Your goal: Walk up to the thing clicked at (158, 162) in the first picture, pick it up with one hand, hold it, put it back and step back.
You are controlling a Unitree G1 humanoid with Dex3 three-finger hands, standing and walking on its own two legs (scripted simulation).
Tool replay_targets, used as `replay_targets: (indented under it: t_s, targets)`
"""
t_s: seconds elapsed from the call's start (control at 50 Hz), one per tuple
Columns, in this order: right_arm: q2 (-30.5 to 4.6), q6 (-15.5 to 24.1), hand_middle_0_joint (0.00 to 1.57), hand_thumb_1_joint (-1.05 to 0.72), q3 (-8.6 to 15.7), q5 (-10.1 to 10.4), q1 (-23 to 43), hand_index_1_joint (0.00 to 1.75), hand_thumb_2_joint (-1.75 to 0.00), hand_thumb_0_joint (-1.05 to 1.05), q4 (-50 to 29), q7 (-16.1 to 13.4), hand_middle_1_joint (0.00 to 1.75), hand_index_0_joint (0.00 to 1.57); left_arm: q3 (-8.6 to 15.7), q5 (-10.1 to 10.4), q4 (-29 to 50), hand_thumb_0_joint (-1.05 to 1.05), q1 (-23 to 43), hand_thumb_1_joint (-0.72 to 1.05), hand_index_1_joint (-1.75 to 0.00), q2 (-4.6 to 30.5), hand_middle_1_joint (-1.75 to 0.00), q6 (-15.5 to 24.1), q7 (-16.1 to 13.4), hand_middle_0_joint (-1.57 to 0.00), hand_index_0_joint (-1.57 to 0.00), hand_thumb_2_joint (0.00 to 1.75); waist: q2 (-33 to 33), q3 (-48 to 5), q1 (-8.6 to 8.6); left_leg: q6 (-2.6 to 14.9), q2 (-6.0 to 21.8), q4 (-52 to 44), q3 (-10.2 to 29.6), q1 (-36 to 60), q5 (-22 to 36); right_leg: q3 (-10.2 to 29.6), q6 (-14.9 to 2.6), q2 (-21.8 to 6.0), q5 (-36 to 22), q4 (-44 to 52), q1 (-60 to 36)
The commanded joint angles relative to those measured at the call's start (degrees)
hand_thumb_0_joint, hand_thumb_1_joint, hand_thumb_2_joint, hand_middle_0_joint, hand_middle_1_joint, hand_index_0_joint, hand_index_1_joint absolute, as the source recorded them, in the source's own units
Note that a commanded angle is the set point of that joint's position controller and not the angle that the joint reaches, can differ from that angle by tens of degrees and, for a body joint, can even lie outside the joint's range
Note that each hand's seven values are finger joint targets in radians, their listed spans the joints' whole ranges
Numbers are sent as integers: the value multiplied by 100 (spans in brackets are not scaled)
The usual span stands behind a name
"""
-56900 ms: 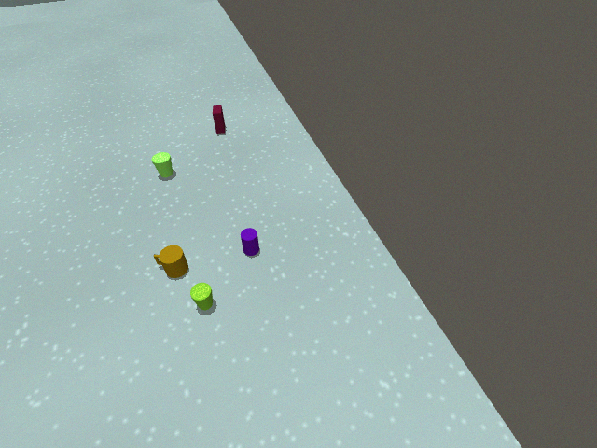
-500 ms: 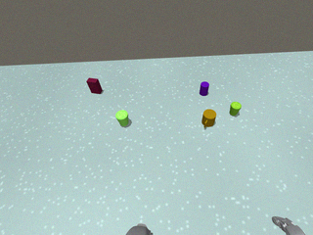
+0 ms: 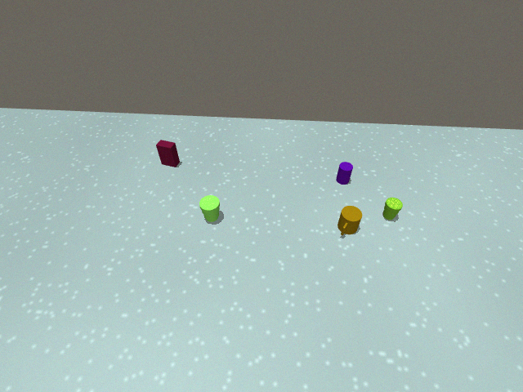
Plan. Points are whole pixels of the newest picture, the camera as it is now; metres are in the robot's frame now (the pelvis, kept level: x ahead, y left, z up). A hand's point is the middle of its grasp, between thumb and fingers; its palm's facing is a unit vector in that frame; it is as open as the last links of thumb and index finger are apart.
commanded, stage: step back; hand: left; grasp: from above
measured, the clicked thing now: (210, 210) +1.06 +0.25 -0.71
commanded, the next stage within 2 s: stand in 0.56 s
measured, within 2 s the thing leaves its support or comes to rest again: neither
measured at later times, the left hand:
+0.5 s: hand out of the picture +0.14 +0.27 -0.15, palm faces +0.03 -0.92 -0.38, open 7.4 cm
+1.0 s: hand out of the picture +0.13 +0.25 -0.14, palm faces -0.02 -0.94 -0.33, open 7.4 cm
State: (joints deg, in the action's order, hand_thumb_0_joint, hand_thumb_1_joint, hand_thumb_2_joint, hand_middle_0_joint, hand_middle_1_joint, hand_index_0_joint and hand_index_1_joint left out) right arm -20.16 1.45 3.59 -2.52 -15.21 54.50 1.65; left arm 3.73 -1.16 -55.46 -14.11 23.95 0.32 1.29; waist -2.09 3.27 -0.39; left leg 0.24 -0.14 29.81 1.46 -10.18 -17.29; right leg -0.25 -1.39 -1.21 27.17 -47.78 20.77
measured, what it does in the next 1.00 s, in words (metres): steps on the spot: right foot, then left foot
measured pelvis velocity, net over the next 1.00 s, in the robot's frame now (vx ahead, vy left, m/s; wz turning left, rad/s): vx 0.05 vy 0.00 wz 0.00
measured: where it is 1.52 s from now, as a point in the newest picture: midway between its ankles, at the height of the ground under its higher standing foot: outside the picture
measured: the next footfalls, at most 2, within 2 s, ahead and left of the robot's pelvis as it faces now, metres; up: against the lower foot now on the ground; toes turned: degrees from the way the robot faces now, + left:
right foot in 0.08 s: +0.10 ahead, -0.13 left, +0.00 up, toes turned -1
left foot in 0.38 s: +0.09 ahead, +0.14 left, +0.00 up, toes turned +0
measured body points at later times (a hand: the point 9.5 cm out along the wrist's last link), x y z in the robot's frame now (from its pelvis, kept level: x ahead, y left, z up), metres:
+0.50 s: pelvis +0.05 +0.00 -0.01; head +0.07 +0.01 +0.44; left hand +0.14 +0.32 -0.13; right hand +0.13 -0.30 -0.14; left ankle +0.05 +0.14 -0.73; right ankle +0.06 -0.13 -0.73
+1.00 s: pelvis +0.05 +0.00 +0.01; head +0.06 +0.00 +0.46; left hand +0.13 +0.30 -0.12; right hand +0.14 -0.30 -0.12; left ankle +0.05 +0.14 -0.73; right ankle +0.06 -0.13 -0.73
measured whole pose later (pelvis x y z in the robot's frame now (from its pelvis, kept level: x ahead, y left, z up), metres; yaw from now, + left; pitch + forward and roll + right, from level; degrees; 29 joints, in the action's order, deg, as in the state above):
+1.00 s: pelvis +0.05 +0.00 +0.01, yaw +0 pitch -3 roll +0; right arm -19.7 1.1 0.9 -0.6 -4.1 64.5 0.9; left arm -0.2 -0.3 -65.6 -5.2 19.9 1.1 0.7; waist 0.1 3.4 0.0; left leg -1.6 1.6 19.2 0.2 -6.1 -10.4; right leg -1.0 0.6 -1.1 9.8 -19.9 7.3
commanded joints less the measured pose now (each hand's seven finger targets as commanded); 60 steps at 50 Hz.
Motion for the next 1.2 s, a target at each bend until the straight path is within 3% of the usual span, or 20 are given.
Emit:
replay_targets:
  t_s: [0.0,0.06,0.08,0.1,0.12,0.14,0.2,0.28,0.32,0.36,0.38,0.4,0.42,0.48,0.52,0.56,0.64,0.98,1.06,1.18]
  targets:
    - [-1577,69,20,-90,349,43,455,30,-90,0,-444,-133,30,20,226,29,419,0,240,90,-30,868,-30,276,-45,-20,-20,90,1423,184,21,964,1151,-1025,1112,-557,132,-49,46,-33,-477,944,-281]
    - [-1194,-66,20,-90,173,144,735,30,-90,0,-540,-139,30,20,282,9,70,0,-307,90,-30,874,-30,344,-169,-20,-20,90,909,-138,401,557,702,237,465,-1248,333,-235,95,219,-1653,2286,-1825]
    - [-907,-82,20,-90,85,178,577,30,-90,0,-556,-157,30,20,346,-38,55,0,-361,90,-30,1090,-30,375,-223,-20,-20,90,239,-307,401,353,405,958,299,-1576,-66,516,-1,-195,-1733,2475,-2171]
    - [-684,-97,20,-90,10,205,507,30,-90,0,-623,-183,30,20,425,-104,111,0,-364,90,-30,1534,-30,419,-273,-20,-20,90,-727,-321,406,87,-224,1743,334,-2046,-978,2409,-371,-1373,-1218,3097,-1906]
    - [-1008,-184,20,-90,126,170,325,30,-90,0,-435,-251,30,20,415,-85,252,0,149,90,-30,1684,-30,395,-263,-20,-20,90,-453,-255,278,59,-67,2234,491,-1454,-1783,3001,-916,-2058,8,3398,-950]
    - [-1258,-202,20,-90,225,137,94,30,-90,0,-251,-265,30,20,401,-90,404,0,612,90,-30,1697,-30,370,-248,-20,-20,90,-495,80,125,9,83,2358,533,-1107,-1784,3106,-1212,-2133,201,3322,-263]
    - [-1183,-141,20,-90,158,181,197,30,-90,0,-94,-229,30,20,291,-31,378,0,632,90,-30,1230,-30,411,-256,-20,-20,90,-346,-41,98,69,181,2013,583,-1298,-1352,1840,-871,-1519,-1493,2854,-777]
    - [-1092,-90,20,-90,133,135,211,30,-90,0,-35,-241,30,20,286,7,300,0,611,90,-30,1254,-30,397,-277,-20,-20,90,-661,-504,95,-11,233,971,57,-850,-929,1280,-877,-1493,-3838,2189,-1122]
    - [-994,-27,20,-90,139,114,-30,30,-90,0,127,-239,30,20,246,86,328,0,841,90,-30,1147,-30,334,-281,-20,-20,90,-592,-692,-98,17,88,-328,-181,-195,339,676,-551,-1133,-4367,1587,-1101]
    - [-1310,-2,20,-90,262,67,135,30,-90,0,172,-275,30,20,131,117,403,0,802,90,-30,879,-30,279,-302,-20,-20,90,136,-884,4,286,681,-429,627,403,2324,314,-100,-611,-3726,891,-613]
    - [-1495,3,20,-90,279,58,420,30,-90,0,68,-282,30,20,95,153,412,0,794,90,-30,775,-30,242,-298,-20,-20,90,472,-848,111,523,1166,-529,1144,360,2554,164,21,-275,-2722,797,-352]
    - [-1632,-14,20,-90,235,106,904,30,-90,0,-34,-258,30,20,81,181,299,0,758,90,-30,809,-30,181,-299,-20,-20,90,703,-689,218,903,1469,-552,1240,-241,2002,-65,70,17,-1206,925,-585]
    - [-1569,-38,20,-90,201,146,1142,30,-90,0,-31,-226,30,20,88,151,153,0,678,90,-30,845,-30,175,-300,-20,-20,90,824,-544,277,950,1491,-501,1179,-616,1722,1,50,-30,-758,1182,-1011]
    - [-1247,-66,20,-90,78,150,1261,30,-90,0,48,-218,30,20,108,75,18,0,684,90,-30,996,-30,262,-278,-20,-20,90,565,-638,246,335,811,-132,413,-513,1790,412,-61,-431,-2715,1844,-1407]
    - [-1151,-89,20,-90,48,161,1047,30,-90,0,193,-225,30,20,109,119,-16,0,844,90,-30,1107,-30,261,-271,-20,-20,90,437,-598,129,198,651,-197,375,-350,1420,756,-158,-668,-2752,1905,-1156]
    - [-1359,50,20,-90,26,207,1084,30,-90,0,322,-202,30,20,-83,113,-204,0,910,90,-30,696,-30,202,-199,-20,-20,90,527,-671,91,234,887,-692,652,78,1755,421,-45,-457,-2725,2013,-1268]
    - [-1220,83,20,-90,-32,222,1170,30,-90,0,437,-192,30,20,-125,118,-357,0,1090,90,-30,830,-30,209,-190,-20,-20,90,415,-627,26,174,838,-856,498,205,2136,439,23,-514,-2994,2332,-1508]
    - [-1183,54,20,-90,-61,210,1435,30,-90,0,709,-149,30,20,-177,71,-699,0,1211,90,-30,856,-30,229,-153,-20,-20,90,341,-397,46,29,741,-1495,336,342,823,519,66,-619,-1951,3249,-1402]
    - [-1177,65,20,-90,-80,218,1355,30,-90,0,749,-145,30,20,-170,79,-734,0,1151,90,-30,871,-30,245,-154,-20,-20,90,237,-517,45,29,757,-1446,330,412,1181,506,72,-644,-2397,3208,-1525]
    - [-1210,46,20,-90,-91,188,1266,30,-90,0,803,-150,30,20,-165,76,-731,0,1144,90,-30,893,-30,209,-154,-20,-20,90,230,-447,46,27,767,-1487,328,282,894,527,33,-639,-2040,3241,-1456]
